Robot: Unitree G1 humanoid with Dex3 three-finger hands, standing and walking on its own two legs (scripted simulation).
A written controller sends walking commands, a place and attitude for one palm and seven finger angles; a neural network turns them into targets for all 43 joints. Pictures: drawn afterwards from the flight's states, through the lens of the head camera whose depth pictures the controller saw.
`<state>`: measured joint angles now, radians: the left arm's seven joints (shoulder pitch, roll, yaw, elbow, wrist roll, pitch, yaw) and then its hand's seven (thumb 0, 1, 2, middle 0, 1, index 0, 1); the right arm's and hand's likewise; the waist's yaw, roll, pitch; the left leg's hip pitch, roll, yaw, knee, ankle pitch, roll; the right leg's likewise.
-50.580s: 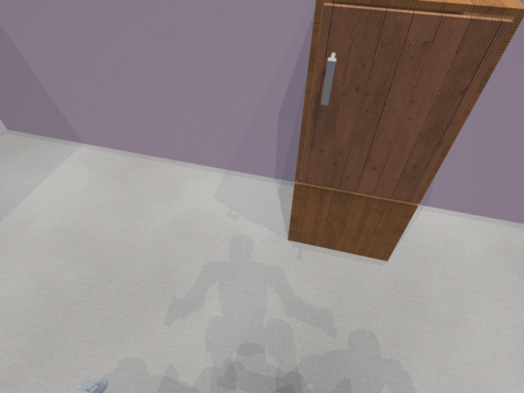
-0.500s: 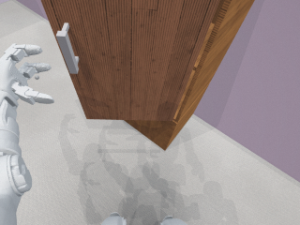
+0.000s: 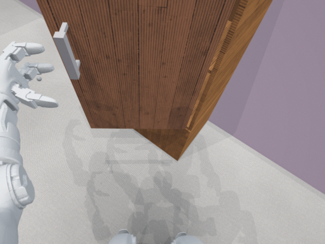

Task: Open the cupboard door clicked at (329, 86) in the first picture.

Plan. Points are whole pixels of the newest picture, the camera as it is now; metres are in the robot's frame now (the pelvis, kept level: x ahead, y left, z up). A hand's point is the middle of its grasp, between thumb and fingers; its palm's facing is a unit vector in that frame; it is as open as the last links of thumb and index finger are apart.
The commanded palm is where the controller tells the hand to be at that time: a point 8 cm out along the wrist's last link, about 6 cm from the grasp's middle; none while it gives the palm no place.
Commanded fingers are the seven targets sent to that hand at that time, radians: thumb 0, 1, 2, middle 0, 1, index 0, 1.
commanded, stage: move the hooked fingers beside the handle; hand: left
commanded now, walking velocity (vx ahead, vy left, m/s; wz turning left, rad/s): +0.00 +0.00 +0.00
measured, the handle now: (70, 52) +0.56 +0.21 +0.12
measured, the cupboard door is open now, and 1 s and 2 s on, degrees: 39 39 38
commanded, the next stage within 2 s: slide the fingers in behind the handle in 0.10 s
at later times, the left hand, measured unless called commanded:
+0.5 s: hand (44, 86) +0.45 +0.24 +0.12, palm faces +0.00 -1.00 +0.02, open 14.0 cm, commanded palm +0.43 +0.29 +0.11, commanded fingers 0.00 -0.50 0.30 -0.30 -1.20 -0.30 -1.20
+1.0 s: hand (56, 85) +0.45 +0.22 +0.11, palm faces +0.01 -1.00 +0.02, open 14.0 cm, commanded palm +0.43 +0.26 +0.11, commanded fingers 0.00 -0.50 0.30 -0.30 -1.20 -0.30 -1.20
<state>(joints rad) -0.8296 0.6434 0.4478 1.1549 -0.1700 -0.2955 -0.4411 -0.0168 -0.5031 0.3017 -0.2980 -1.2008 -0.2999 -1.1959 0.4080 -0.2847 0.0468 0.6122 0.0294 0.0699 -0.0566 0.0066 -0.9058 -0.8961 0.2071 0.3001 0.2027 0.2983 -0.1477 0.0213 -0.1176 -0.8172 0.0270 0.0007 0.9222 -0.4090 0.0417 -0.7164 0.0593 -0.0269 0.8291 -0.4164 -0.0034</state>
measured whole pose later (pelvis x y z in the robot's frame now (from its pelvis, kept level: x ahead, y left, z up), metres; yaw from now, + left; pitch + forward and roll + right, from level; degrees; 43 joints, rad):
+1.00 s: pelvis -0.01 -0.01 +0.00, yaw +1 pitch +15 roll -3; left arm -0.79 0.53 0.36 1.10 -0.19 -0.31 -0.35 -0.02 -0.50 0.30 -0.30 -1.21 -0.30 -1.20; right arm 0.41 -0.28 0.04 0.63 0.03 0.06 -0.05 0.01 -0.91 -0.90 0.21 0.30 0.20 0.30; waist -0.13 0.02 -0.11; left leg -0.77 0.02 -0.01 0.90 -0.39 0.03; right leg -0.68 0.06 -0.04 0.83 -0.41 -0.02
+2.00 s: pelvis -0.01 -0.01 +0.00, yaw +4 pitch +15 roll -3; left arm -0.85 0.44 0.23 1.10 -0.20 -0.32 -0.23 -0.02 -0.50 0.30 -0.24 -1.21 -0.23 -1.21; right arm 0.37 -0.27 0.02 0.68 0.02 0.01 -0.02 0.01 -0.91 -0.90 0.21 0.30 0.20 0.30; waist -0.09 0.02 -0.10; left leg -0.78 -0.01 -0.05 0.91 -0.39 0.03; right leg -0.67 0.03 -0.07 0.84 -0.43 -0.02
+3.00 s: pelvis +0.00 -0.01 +0.00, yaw +0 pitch +17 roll -3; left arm -0.84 0.60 0.42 1.16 -0.16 -0.31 -0.37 -0.02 -0.50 0.30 -0.30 -1.20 -0.30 -1.20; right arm 0.39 -0.28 0.04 0.63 0.03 0.06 -0.05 0.01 -0.91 -0.90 0.21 0.30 0.20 0.30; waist -0.15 0.02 -0.11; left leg -0.80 0.03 0.00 0.91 -0.40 0.03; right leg -0.70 0.06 -0.03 0.83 -0.42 -0.01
